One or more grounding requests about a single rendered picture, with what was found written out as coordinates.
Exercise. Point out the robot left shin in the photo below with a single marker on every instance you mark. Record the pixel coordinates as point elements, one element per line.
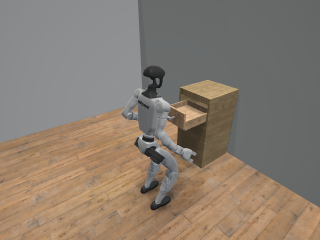
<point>152,171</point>

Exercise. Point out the right robot forearm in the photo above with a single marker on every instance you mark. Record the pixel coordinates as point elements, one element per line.
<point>167,142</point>

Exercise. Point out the robot right foot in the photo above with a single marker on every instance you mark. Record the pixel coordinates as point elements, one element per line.
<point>164,202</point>

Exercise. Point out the cabinet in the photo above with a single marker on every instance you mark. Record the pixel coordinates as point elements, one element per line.
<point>209,140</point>

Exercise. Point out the robot right hand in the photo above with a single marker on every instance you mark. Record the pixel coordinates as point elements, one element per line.
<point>187,154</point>

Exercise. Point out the left robot forearm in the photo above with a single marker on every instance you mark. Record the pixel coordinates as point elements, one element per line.
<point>134,116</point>

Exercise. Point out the drawer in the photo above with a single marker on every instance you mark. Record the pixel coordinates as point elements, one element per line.
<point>187,114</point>

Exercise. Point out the right robot upper arm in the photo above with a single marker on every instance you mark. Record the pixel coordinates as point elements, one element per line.
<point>163,108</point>

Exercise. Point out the left robot upper arm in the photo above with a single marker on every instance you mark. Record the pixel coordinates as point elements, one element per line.
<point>133,102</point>

